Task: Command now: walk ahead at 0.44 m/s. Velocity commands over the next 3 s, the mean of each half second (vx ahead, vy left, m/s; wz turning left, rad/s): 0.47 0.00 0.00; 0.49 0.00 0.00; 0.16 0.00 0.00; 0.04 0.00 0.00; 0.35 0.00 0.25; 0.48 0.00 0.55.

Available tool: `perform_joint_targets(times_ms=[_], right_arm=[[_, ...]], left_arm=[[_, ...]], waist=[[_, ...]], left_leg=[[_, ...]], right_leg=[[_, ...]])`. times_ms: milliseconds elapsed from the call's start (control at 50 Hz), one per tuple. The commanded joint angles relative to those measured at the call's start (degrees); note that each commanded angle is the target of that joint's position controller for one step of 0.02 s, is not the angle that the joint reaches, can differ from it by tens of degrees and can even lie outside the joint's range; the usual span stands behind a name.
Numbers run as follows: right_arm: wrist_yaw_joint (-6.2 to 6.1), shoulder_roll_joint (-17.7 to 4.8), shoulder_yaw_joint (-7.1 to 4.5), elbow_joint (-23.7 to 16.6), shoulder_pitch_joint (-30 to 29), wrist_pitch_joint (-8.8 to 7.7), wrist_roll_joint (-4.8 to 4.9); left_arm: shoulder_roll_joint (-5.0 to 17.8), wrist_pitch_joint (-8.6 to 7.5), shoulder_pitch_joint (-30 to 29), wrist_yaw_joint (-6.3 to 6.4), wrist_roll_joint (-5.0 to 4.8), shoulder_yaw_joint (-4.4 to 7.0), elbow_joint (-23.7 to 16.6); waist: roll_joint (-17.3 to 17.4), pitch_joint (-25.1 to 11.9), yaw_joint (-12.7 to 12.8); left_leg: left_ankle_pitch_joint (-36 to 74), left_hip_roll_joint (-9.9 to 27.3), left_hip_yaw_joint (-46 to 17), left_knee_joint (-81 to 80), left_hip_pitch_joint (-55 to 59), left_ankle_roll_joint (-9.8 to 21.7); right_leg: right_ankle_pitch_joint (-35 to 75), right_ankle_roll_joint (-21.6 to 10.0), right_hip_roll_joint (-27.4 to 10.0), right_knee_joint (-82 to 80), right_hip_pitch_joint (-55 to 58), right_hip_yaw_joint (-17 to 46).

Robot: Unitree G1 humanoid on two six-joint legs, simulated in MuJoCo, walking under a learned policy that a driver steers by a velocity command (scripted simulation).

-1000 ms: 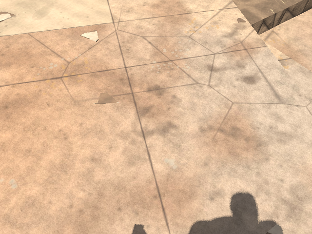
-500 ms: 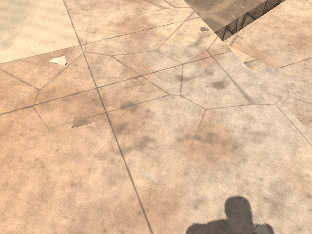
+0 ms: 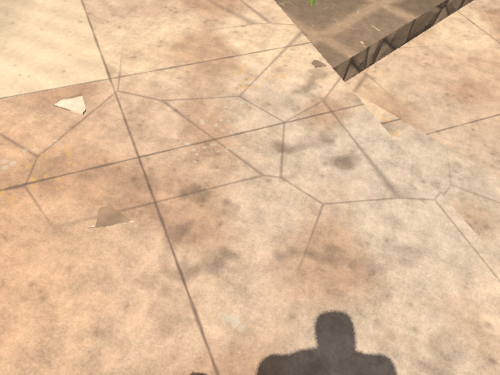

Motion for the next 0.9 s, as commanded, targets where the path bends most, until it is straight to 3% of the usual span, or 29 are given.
perform_joint_targets(times_ms=[20, 120, 180, 220, 240, 260, 280, 300, 320, 340, 360, 380, 400, 440, 500, 600, 680, 740, 760, 780, 800, 820, 840, 860, 880, 900], right_arm=[[-0.88, -9.90, -1.90, -2.52, -0.21, -0.14, 0.08], [-1.55, -10.52, -1.96, -0.81, 3.84, 0.49, 0.62], [-1.69, -10.90, -2.40, -0.02, 4.51, 1.14, 1.02], [-1.92, -12.20, -2.98, -0.26, 3.56, 1.55, 0.90], [-2.02, -12.89, -3.26, -0.45, 2.93, 1.95, 0.70], [-2.13, -12.43, -3.03, -0.91, 2.02, 2.45, 0.39], [-2.30, -10.41, -2.14, -2.40, 2.39, 2.41, -0.64], [-1.35, -1.10, 0.43, -2.84, 11.47, 1.18, -0.44], [-0.86, -8.22, -1.15, -2.31, 6.32, -0.33, 1.32], [-0.61, -11.17, -2.14, -5.12, -0.70, -1.26, 2.90], [-0.89, -10.52, -1.95, -6.02, -4.16, -1.77, 2.70], [-1.12, -9.90, -2.23, -6.09, -5.35, -1.68, 1.74], [-1.12, -9.18, -2.35, -5.75, -3.73, -1.10, 1.32], [-1.24, -6.76, -1.97, -5.36, -1.76, 0.20, 1.00], [-1.53, -6.19, -1.71, -7.70, -7.16, 1.18, 0.23], [-0.57, -4.78, -0.89, -10.71, -18.30, 0.13, 0.25], [0.56, -5.75, -0.90, -13.24, -24.09, -0.29, 0.98], [1.31, -7.51, -1.49, -13.88, -23.12, -0.58, 0.96], [1.30, -8.61, -2.07, -13.10, -19.63, -0.67, 0.92], [0.99, -10.74, -3.36, -10.71, -11.75, -0.66, 0.80], [0.45, -14.43, -4.70, -8.40, -1.48, -0.48, 0.31], [0.39, -19.88, -6.09, -7.11, 3.29, 0.02, -0.18], [0.57, -14.14, -4.54, -7.27, 3.76, 0.14, 0.44], [0.52, -11.81, -3.62, -7.99, -0.84, 0.03, 0.44], [0.42, -10.56, -3.23, -8.98, -4.99, 0.00, 0.17], [0.58, -9.04, -2.83, -9.16, -8.00, -0.13, -0.19]], left_arm=[[0.92, -0.96, -7.63, -0.40, 0.10, -0.22, -5.82], [-0.01, -1.79, -16.59, -1.85, -0.52, -1.13, -8.50], [1.08, -2.32, -18.73, -2.74, -0.67, -1.01, -9.64], [3.28, -2.41, -15.37, -2.80, -0.44, -0.16, -8.93], [5.11, -2.26, -10.04, -2.48, -0.36, 0.73, -7.52], [7.37, -2.00, -0.46, -1.87, -0.42, 1.97, -4.63], [10.66, -1.57, 10.38, -1.03, 0.34, 2.83, -2.22], [14.15, -1.65, 12.77, -1.45, 0.53, 3.33, -0.72], [7.81, -1.54, 12.33, -1.29, 0.04, 1.91, -0.43], [6.30, -1.58, 7.02, -0.98, -0.04, 1.20, -0.75], [5.45, -1.73, 2.99, -0.96, 0.23, 0.87, -1.08], [4.16, -1.98, 0.40, -1.17, 0.76, 0.52, -1.20], [3.02, -2.33, -0.88, -1.26, 1.48, 0.17, -1.08], [2.99, -2.95, -1.23, -1.49, 0.89, 0.21, -0.15], [5.15, -3.42, 0.38, -1.00, 0.67, 0.67, 1.81], [7.42, -2.62, 5.12, -0.02, 0.04, 0.94, 4.17], [8.30, -1.46, 9.49, 0.17, -0.57, 1.09, 6.89], [9.20, -0.25, 9.59, 0.56, -0.54, 1.44, 7.81], [9.64, 0.12, 8.55, 0.66, -0.47, 1.51, 7.71], [8.92, 0.52, 7.85, 0.74, -0.23, 1.16, 7.56], [6.48, 0.53, 8.28, 0.91, 0.77, 0.02, 6.36], [-0.52, -0.65, 15.48, 0.29, 0.77, -2.11, 5.47], [3.27, -1.86, 13.21, 0.02, -0.04, -1.37, 6.49], [7.51, -2.67, 8.37, -0.32, -1.67, -0.18, 4.88], [7.24, -2.95, 4.73, -0.15, -1.82, -0.32, 3.98], [6.61, -2.82, 2.81, 0.09, -0.88, -0.21, 3.66]], waist=[[6.10, 4.30, -0.31], [6.10, 7.22, -2.59], [6.47, 7.46, -1.34], [7.99, 3.71, 1.68], [9.09, -0.46, 4.80], [8.62, -6.59, 9.74], [3.63, -15.28, 13.17], [-13.05, -24.65, 7.33], [-8.17, -21.98, 10.47], [-6.25, -10.79, 9.52], [-0.50, -5.79, 7.59], [1.21, -2.38, 5.64], [-0.30, -2.06, 3.44], [-1.16, -1.51, 1.67], [-0.70, 2.16, 2.02], [0.27, 3.67, 6.05], [-0.13, 4.28, 7.74], [-1.41, 2.77, 5.82], [-2.10, 0.68, 3.55], [-1.43, -4.16, -0.45], [2.21, -12.61, -4.22], [16.97, -20.30, -1.60], [15.60, -21.82, -3.26], [12.03, -12.81, -2.71], [7.77, -7.71, -1.21], [5.43, -3.42, 0.31]], left_leg=[[18.08, 12.60, -8.98, -8.51, 2.35, 6.51], [16.89, 13.23, -6.07, -9.97, 1.28, 6.60], [23.34, 15.88, -5.97, -6.93, 6.99, 6.17], [39.87, 16.45, -5.38, -0.93, 10.26, 5.07], [50.58, 15.85, -4.60, 5.78, 10.83, 4.44], [54.26, 13.45, -2.75, 16.95, 7.21, 2.85], [37.22, 10.92, -2.17, 34.11, -6.96, 1.50], [-13.33, -1.40, -3.99, 55.01, -29.35, -2.03], [-18.39, 0.11, -10.62, 61.25, -35.80, -1.29], [-13.77, 3.16, -8.77, 61.46, -39.58, -0.65], [-8.30, 6.12, -7.33, 58.52, -37.70, -0.55], [-5.12, 7.88, -6.59, 55.16, -35.58, -1.05], [-2.98, 9.44, -7.11, 53.51, -31.89, -1.29], [-2.27, 10.43, -6.50, 50.20, -29.15, -2.35], [3.18, 11.53, -5.48, 42.23, -32.98, -4.48], [19.93, 8.58, -2.29, 22.21, -30.46, -4.90], [18.92, 7.33, -2.99, 15.79, -32.28, -3.51], [11.76, 6.03, -2.62, 13.39, -29.93, -1.22], [9.96, 4.51, -1.16, 12.48, -24.70, -0.16], [10.09, 2.77, 0.51, 11.45, -13.92, 1.46], [12.10, 9.07, -5.89, 14.06, 2.87, 4.51], [-0.16, 22.58, -32.79, 9.56, 24.18, 13.85], [-7.11, 23.86, -43.38, 2.19, 25.10, 14.14], [-8.11, 22.44, -35.68, 1.09, 18.24, 11.57], [-3.84, 20.27, -28.64, 0.11, 10.31, 10.27], [1.69, 18.09, -23.47, -1.83, 2.98, 9.76]], right_leg=[[7.07, 1.74, -0.66, -8.98, -8.78, -0.78], [15.13, 1.41, 1.69, -22.39, -3.29, -2.68], [12.03, -0.93, 2.28, -25.76, -3.39, -1.98], [7.91, -3.02, 4.49, -26.20, 2.72, -3.18], [6.24, -4.51, 6.30, -26.02, 9.98, -4.48], [7.99, -6.43, 6.87, -27.08, 23.22, -5.10], [7.37, -9.93, -3.28, -23.61, 43.45, 6.27], [-7.33, -20.31, -17.86, -29.87, 62.32, 36.66], [-15.66, -18.85, -16.85, -37.20, 58.95, 42.33], [-13.49, -15.94, -14.83, -39.12, 49.81, 32.78], [-7.09, -14.49, -12.64, -40.89, 40.52, 25.97], [-0.41, -13.72, -10.39, -42.37, 33.39, 20.69], [2.96, -13.26, -8.70, -44.02, 29.09, 17.17], [5.37, -14.06, -7.71, -46.94, 24.42, 13.48], [7.21, -14.53, -7.22, -49.81, 20.79, 9.12], [9.12, -11.36, -4.19, -49.74, 21.99, 2.51], [9.30, -10.58, -7.82, -46.40, 30.85, 3.61], [16.19, -8.92, -10.25, -41.47, 36.92, 4.60], [24.22, -8.09, -9.58, -37.19, 37.43, 3.81], [31.33, -6.69, -6.81, -27.74, 35.66, 1.60], [23.19, -4.77, -3.71, -12.34, 26.62, -0.86], [-4.75, -0.33, 6.58, 9.63, 2.36, -3.02], [-23.09, -0.69, 6.80, 17.37, -5.04, 5.11], [-20.05, -1.73, 3.62, 19.93, -9.75, 5.57], [-14.94, -2.05, 0.52, 17.96, -9.05, 3.74], [-11.19, -1.75, -1.38, 14.03, -7.45, 2.99]])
